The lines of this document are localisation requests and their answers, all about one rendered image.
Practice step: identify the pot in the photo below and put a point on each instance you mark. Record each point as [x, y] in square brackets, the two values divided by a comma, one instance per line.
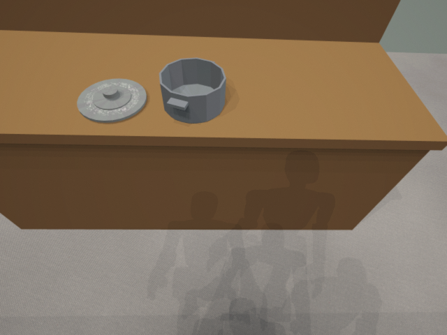
[193, 89]

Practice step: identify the knob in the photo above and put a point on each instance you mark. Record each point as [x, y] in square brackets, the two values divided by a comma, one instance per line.
[110, 92]

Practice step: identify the lid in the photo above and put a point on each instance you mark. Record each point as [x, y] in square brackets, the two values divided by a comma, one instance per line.
[95, 107]

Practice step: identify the table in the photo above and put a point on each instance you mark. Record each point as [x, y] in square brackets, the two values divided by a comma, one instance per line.
[318, 125]

